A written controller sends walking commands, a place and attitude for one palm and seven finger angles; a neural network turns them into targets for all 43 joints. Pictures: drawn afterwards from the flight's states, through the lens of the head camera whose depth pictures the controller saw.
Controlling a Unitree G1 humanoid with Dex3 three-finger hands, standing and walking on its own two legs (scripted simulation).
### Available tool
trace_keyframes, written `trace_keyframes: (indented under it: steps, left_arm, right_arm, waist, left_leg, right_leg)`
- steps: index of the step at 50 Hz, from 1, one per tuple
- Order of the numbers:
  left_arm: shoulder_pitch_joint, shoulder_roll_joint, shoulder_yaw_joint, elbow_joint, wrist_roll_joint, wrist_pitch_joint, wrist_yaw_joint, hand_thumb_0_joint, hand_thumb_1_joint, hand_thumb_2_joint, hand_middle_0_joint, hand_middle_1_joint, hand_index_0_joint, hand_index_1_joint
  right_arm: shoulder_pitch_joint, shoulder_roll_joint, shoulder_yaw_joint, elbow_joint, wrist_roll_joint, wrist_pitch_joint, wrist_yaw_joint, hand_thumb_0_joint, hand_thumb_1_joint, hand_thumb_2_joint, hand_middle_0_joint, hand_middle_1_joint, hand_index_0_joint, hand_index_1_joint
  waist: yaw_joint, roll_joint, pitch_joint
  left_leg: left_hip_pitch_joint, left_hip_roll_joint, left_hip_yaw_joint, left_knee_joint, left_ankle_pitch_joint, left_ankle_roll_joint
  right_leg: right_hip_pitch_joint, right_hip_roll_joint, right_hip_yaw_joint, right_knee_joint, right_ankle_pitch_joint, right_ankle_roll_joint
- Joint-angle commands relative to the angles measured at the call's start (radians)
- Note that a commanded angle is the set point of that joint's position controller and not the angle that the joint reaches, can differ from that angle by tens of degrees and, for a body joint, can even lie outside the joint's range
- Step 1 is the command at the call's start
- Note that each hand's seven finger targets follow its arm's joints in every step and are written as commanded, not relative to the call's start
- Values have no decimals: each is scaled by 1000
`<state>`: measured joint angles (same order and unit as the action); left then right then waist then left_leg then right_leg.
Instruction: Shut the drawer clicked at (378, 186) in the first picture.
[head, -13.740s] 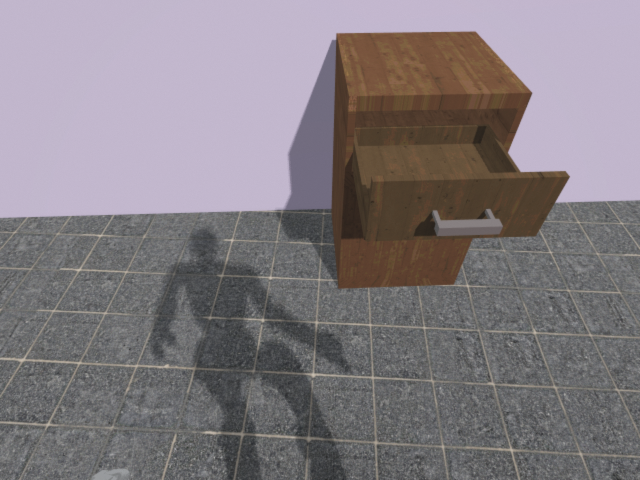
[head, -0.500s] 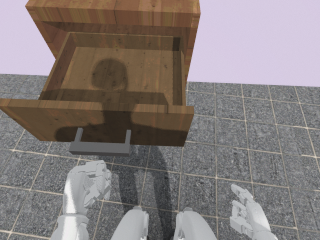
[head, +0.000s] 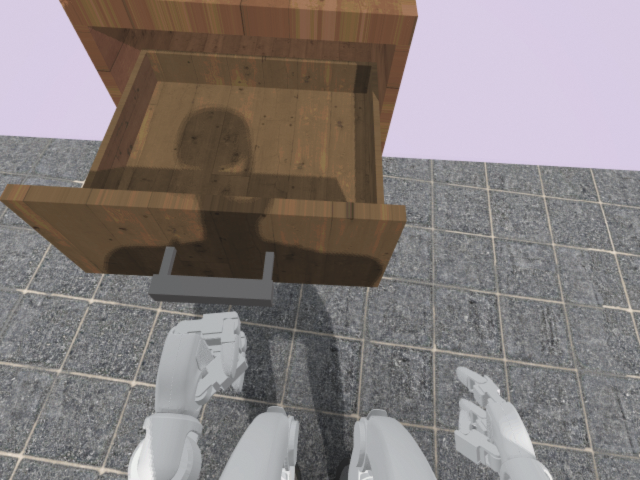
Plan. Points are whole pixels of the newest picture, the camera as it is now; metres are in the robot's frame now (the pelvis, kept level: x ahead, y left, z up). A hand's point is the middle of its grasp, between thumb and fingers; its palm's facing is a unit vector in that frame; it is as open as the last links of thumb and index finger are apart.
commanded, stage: push the drawer shut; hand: left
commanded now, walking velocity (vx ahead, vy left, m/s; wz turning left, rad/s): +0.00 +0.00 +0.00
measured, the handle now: (216, 273) +0.35 +0.15 +0.03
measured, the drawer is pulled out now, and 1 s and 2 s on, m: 0.29 0.20 0.07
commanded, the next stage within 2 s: none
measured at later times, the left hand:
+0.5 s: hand (241, 330) +0.28 +0.11 +0.02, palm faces -0.01 -1.00 -0.02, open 2.9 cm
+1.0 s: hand (244, 270) +0.36 +0.12 +0.02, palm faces -0.01 -1.00 -0.03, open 2.8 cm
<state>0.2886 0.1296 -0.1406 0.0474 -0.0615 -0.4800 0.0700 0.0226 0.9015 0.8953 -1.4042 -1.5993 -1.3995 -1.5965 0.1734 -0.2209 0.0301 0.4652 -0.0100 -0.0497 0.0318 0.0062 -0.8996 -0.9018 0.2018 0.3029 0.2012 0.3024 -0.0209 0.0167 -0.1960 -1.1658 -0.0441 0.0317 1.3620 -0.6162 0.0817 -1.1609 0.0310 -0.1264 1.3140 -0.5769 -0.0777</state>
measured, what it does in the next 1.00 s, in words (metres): stands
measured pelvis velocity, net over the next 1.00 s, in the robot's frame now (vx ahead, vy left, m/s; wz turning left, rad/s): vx -0.02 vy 0.00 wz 0.00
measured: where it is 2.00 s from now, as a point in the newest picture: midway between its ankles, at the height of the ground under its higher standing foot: outside the picture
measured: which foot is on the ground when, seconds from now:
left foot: down 0.00-1.00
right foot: down 0.00-1.00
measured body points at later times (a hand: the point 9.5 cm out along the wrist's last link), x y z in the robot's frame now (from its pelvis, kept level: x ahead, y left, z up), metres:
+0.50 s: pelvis -0.01 +0.00 +0.00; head +0.11 +0.01 +0.44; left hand +0.28 +0.16 +0.02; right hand +0.18 -0.23 -0.10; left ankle +0.01 +0.07 -0.61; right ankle +0.02 -0.08 -0.61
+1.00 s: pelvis -0.02 +0.00 +0.01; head +0.10 +0.02 +0.44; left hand +0.35 +0.17 +0.02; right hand +0.13 -0.24 -0.11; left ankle +0.01 +0.07 -0.61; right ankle +0.02 -0.08 -0.61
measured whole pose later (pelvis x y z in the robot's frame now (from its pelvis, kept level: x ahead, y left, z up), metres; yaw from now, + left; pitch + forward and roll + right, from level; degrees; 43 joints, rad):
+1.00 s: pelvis -0.02 +0.00 +0.01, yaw +0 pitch +24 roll -3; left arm -0.26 0.18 0.00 0.51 -0.10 -0.48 0.07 -0.05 0.82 0.92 -1.40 -1.60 -1.40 -1.60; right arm 0.19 -0.25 0.04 0.58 0.00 0.01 0.02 0.00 -0.90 -0.90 0.20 0.30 0.20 0.30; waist -0.06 0.03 -0.18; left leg -1.18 -0.04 0.03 1.33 -0.57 0.08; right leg -1.17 0.03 -0.13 1.27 -0.53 -0.07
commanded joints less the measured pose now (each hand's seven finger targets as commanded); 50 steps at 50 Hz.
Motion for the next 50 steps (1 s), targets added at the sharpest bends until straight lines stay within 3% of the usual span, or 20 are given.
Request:
trace_keyframes:
  steps: [1,3,6,8,10,15,16,18,25,37,38,40,47,49,50]
  left_arm:
    - [-41,5,26,-251,-8,-101,41,0,900,900,-1400,-1600,-1400,-1600]
    - [-87,-16,-10,-196,5,-81,31,0,900,900,-1400,-1600,-1400,-1600]
    - [-146,-17,-33,-123,17,-47,-2,0,900,900,-1400,-1600,-1400,-1600]
    - [-171,3,-17,-115,13,-30,-13,0,900,900,-1400,-1600,-1400,-1600]
    - [-204,32,32,-144,-2,-28,-5,0,900,900,-1400,-1600,-1400,-1600]
    - [-266,39,55,-135,-11,-43,15,0,900,900,-1400,-1600,-1400,-1600]
    - [-277,17,33,-127,-11,-47,15,0,900,900,-1400,-1600,-1400,-1600]
    - [-340,24,34,-108,-9,-57,21,0,900,900,-1400,-1600,-1400,-1600]
    - [-461,81,98,-33,-22,-79,14,0,900,900,-1400,-1600,-1400,-1600]
    - [-697,91,132,124,-48,-51,2,0,900,900,-1400,-1600,-1400,-1600]
    - [-720,115,155,131,-49,-52,6,0,900,900,-1400,-1600,-1400,-1600]
    - [-748,111,156,169,-50,-49,6,0,900,900,-1400,-1600,-1400,-1600]
    - [-838,108,174,247,-49,-58,8,0,900,900,-1400,-1600,-1400,-1600]
    - [-852,138,212,275,-49,-62,13,0,900,900,-1400,-1600,-1400,-1600]
    - [-866,123,193,283,-44,-63,12,0,900,900,-1400,-1600,-1400,-1600]
  right_arm:
    - [-11,-119,-50,-137,0,-45,2,0,-900,-900,200,300,200,300]
    - [-4,-126,-48,-125,0,-38,3,0,-900,-900,200,300,200,300]
    - [1,-140,-51,-121,6,-28,-4,0,-900,-900,200,300,200,300]
    - [1,-146,-51,-124,9,-23,-11,0,-900,-900,200,300,200,300]
    - [6,-144,-53,-123,10,-20,-15,0,-900,-900,200,300,200,300]
    - [14,-139,-51,-97,6,-17,-18,0,-900,-900,200,300,200,300]
    - [4,-137,-48,-97,5,-17,-16,0,-900,-900,200,300,200,300]
    - [5,-139,-48,-83,3,-19,-17,0,-900,-900,200,300,200,300]
    - [-7,-149,-47,-56,6,-15,-18,0,-900,-900,200,300,200,300]
    - [0,-164,-43,-27,12,1,-25,0,-900,-900,200,300,200,300]
    - [4,-169,-44,-21,12,2,-27,0,-900,-900,200,300,200,300]
    - [10,-170,-45,-16,13,6,-26,0,-900,-900,200,300,200,300]
    - [36,-177,-51,-1,10,16,-23,0,-900,-900,200,300,200,300]
    - [45,-181,-53,6,8,21,-22,0,-900,-900,200,300,200,300]
    - [49,-181,-54,8,8,24,-20,0,-900,-900,200,300,200,300]
  waist:
    - [-3,56,-344]
    - [-32,24,-305]
    - [-51,-20,-270]
    - [-43,-30,-284]
    - [-22,-9,-339]
    - [-32,-6,-342]
    - [-33,14,-334]
    - [-49,5,-317]
    - [-45,10,-334]
    - [-63,24,-334]
    - [-66,26,-346]
    - [-72,5,-343]
    - [-74,24,-374]
    - [-71,34,-386]
    - [-76,31,-391]
  left_leg:
    - [293,42,-146,-207,383,-79]
    - [265,46,-154,-203,346,-70]
    - [216,44,-150,-197,269,-58]
    - [218,42,-148,-203,268,-55]
    - [247,39,-143,-209,306,-59]
    - [258,41,-140,-200,349,-62]
    - [253,39,-136,-198,337,-61]
    - [241,41,-137,-192,319,-57]
    - [210,38,-128,-191,254,-50]
    - [200,38,-128,-208,186,-46]
    - [204,39,-126,-208,199,-45]
    - [201,40,-129,-209,195,-45]
    - [245,44,-134,-225,240,-52]
    - [248,43,-128,-220,262,-54]
    - [258,47,-136,-223,275,-56]
  right_leg:
    - [208,-15,102,-157,263,29]
    - [187,-15,99,-166,236,32]
    - [189,-18,105,-186,201,37]
    - [203,-17,109,-189,198,36]
    - [235,-20,108,-183,232,35]
    - [238,-20,108,-181,271,37]
    - [233,-21,112,-185,262,37]
    - [217,-21,113,-190,244,38]
    - [240,-24,134,-209,186,39]
    - [231,-25,142,-234,119,45]
    - [232,-24,140,-231,131,44]
    - [233,-24,140,-234,130,47]
    - [227,-22,127,-224,175,46]
    - [226,-18,128,-218,194,46]
    - [221,-19,123,-213,205,46]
